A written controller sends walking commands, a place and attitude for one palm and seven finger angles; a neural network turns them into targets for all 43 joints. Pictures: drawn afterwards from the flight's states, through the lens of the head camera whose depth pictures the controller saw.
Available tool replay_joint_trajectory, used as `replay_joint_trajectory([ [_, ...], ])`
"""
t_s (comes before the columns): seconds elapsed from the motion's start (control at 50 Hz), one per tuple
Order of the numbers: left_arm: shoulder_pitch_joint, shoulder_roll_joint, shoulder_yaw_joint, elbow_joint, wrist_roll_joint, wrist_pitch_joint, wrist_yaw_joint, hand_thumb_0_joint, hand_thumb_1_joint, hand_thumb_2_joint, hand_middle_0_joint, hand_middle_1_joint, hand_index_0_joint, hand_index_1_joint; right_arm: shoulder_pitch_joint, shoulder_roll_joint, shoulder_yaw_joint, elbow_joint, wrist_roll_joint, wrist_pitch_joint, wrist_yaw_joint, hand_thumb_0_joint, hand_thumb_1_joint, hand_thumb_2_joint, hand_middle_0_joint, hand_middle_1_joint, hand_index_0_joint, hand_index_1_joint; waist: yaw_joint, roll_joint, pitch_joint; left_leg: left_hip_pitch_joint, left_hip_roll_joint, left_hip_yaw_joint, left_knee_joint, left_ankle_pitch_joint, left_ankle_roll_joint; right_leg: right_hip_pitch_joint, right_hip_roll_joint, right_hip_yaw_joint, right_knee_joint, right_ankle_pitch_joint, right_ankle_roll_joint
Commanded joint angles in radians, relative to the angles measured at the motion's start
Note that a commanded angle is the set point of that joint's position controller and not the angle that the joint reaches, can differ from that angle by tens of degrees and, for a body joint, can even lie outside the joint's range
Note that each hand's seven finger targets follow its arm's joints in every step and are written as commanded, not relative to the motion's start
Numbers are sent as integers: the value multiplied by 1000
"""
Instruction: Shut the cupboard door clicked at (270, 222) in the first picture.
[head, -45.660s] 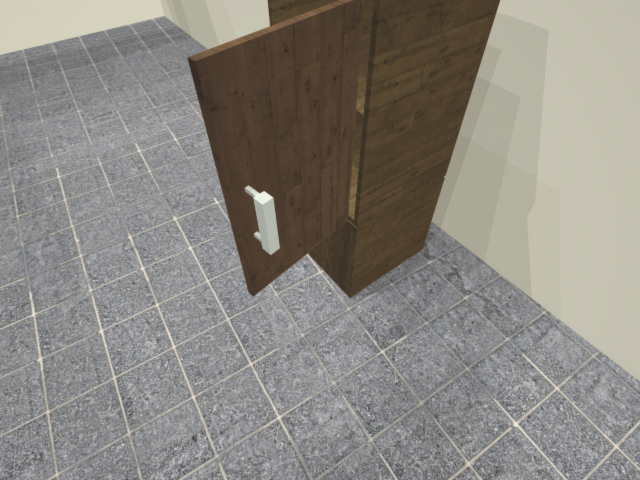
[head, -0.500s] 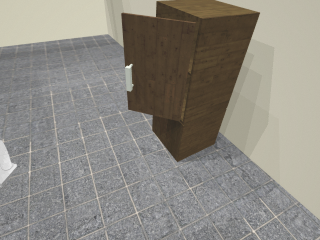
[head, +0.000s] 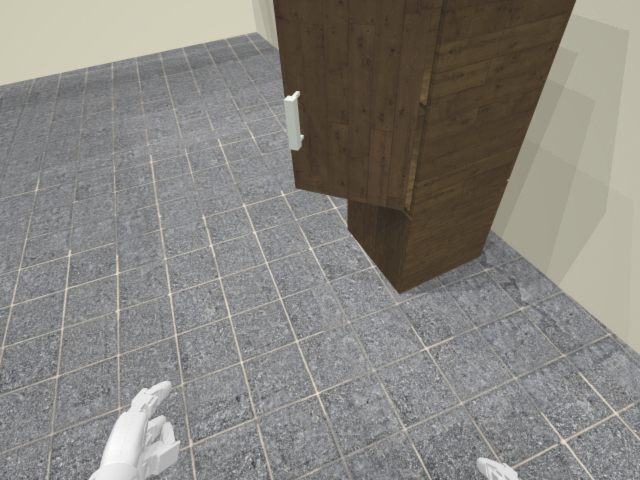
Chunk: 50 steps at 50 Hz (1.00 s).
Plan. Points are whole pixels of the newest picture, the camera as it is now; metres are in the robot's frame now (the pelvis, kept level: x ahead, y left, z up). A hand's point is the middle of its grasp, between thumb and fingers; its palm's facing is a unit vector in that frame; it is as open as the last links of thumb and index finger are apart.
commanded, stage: let the arm hang, fingers relaxed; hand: left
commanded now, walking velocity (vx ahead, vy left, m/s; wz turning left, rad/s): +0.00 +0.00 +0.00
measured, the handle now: (296, 120) +1.01 +0.12 -0.06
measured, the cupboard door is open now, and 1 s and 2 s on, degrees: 42 42 42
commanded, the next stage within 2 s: look to check the result in 0.92 s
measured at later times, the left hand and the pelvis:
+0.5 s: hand out of the picture +0.01 +0.19 -0.14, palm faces -0.02 -0.97 -0.23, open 7.3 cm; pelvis +0.02 +0.01 +0.03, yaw -2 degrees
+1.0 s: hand out of the picture +0.00 +0.17 -0.15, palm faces -0.01 -0.99 -0.15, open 7.3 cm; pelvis +0.02 +0.02 +0.03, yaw -3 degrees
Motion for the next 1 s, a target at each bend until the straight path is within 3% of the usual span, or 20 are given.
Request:
replay_joint_trajectory([
  [0.0, -7, 122, -20, 150, -4, -30, -8, 0, 900, 900, -200, -300, -200, -300, 4, -101, -30, -33, -6, -15, -14, 0, -900, -900, 200, 300, 200, 300, -4, -50, -5, 113, 82, -100, -196, 272, 45, -1, -59, 133, -249, 192, 9],
  [0.02, 5, 134, -24, 220, -4, -36, -7, 0, 900, 900, -200, -300, -200, -300, -7, -107, -28, -7, -5, -14, -16, 0, -900, -900, 200, 300, 200, 300, 9, -11, -3, 100, 87, -100, -216, 248, 43, 37, -50, 146, -277, 182, 9],
  [0.06, 17, 108, -31, 352, -7, -50, -8, 0, 900, 900, -200, -300, -200, -300, 5, -67, -23, 53, -4, -14, -24, 0, -900, -900, 200, 300, 200, 300, 1, 4, -18, 112, 67, -67, -233, 156, 27, 67, -67, 182, -361, 151, -7],
  [0.08, 34, 66, -15, 381, 0, -58, -5, 0, 900, 900, -200, -300, -200, -300, 13, -44, -28, 73, -9, -17, -29, 0, -900, -900, 200, 300, 200, 300, 1, 49, -43, 139, 66, -57, -237, 147, 25, 76, -72, 188, -387, 170, -14],
  [0.1, 35, 66, -12, 403, 0, -60, -4, 0, 900, 900, -200, -300, -200, -300, 21, -32, -32, 88, -8, -18, -31, 0, -900, -900, 200, 300, 200, 300, 1, 94, -40, 147, 64, -51, -243, 147, 24, 84, -76, 182, -398, 196, -18],
  [0.12, 33, 73, -15, 430, -1, -62, -3, 0, 900, 900, -200, -300, -200, -300, 32, -38, -35, 106, -5, -17, -32, 0, -900, -900, 200, 300, 200, 300, 1, 100, -44, 159, 72, -55, -248, 168, 23, 99, -72, 176, -404, 225, -18],
  [0.22, 29, 87, -32, 548, -7, -68, -4, 0, 900, 900, -200, -300, -200, -300, 70, -52, -37, 188, 6, -24, -40, 0, -900, -900, 200, 300, 200, 300, 6, 0, -22, 179, 95, -55, -293, 245, 22, 153, -70, 147, -417, 345, -18],
  [0.4, 62, 66, -50, 679, -13, -65, 4, 0, 900, 900, -200, -300, -200, -300, 130, -34, -28, 300, 10, -22, -44, 0, -900, -900, 200, 300, 200, 300, 8, -77, 67, 188, 91, -43, -357, 175, 28, 126, -67, 153, -465, 239, -11],
  [0.52, 95, 49, -52, 706, -12, -66, 11, 0, 900, 900, -200, -300, -200, -300, 163, -12, -26, 335, 13, -25, -46, 0, -900, -900, 200, 300, 200, 300, 12, -67, 65, 190, 89, -37, -364, 192, 30, 135, -62, 149, -452, 256, -8],
  [0.74, 126, 6, -53, 720, -11, -63, 18, 0, 900, 900, -200, -300, -200, -300, 193, 36, -26, 353, 12, -22, -48, 0, -900, -900, 200, 300, 200, 300, 8, -60, 121, 166, 80, -31, -371, 130, 32, 88, -58, 153, -449, 203, -4],
  [0.98, 133, 11, -47, 717, -9, -68, 17, 0, 900, 900, -200, -300, -200, -300, 187, 14, -34, 342, 13, -29, -50, 0, -900, -900, 200, 300, 200, 300, 5, -46, 98, 183, 83, -37, -367, 156, 40, 96, -55, 155, -435, 241, -3],
])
